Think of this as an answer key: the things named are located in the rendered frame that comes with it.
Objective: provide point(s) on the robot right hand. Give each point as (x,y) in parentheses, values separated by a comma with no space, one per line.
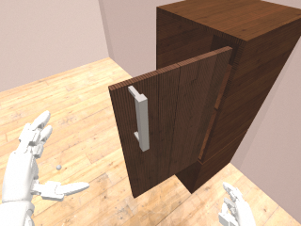
(240,211)

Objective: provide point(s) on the cupboard door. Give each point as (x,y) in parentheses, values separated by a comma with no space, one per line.
(181,99)

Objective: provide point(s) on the robot left forearm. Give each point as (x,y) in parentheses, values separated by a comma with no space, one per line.
(17,213)

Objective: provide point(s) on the robot left hand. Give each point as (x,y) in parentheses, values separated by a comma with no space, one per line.
(19,183)

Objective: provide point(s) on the handle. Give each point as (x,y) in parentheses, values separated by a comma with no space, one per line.
(142,119)

